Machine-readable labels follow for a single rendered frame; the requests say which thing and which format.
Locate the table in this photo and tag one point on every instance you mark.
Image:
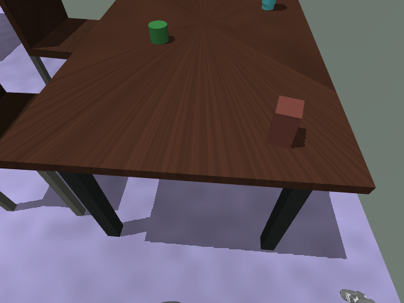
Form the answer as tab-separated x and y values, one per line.
197	108

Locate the chair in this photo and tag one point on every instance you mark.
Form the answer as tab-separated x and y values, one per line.
45	30
12	106

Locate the right robot hand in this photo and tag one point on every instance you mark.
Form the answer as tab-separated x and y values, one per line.
354	297

